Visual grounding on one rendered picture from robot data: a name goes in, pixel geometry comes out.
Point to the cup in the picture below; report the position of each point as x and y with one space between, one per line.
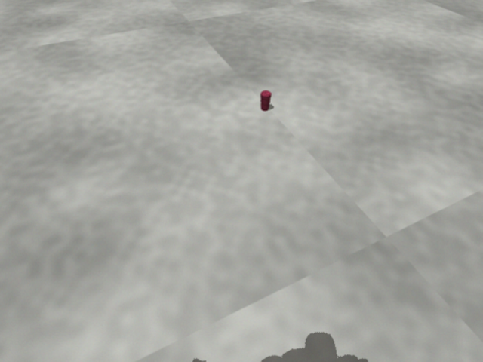
265 100

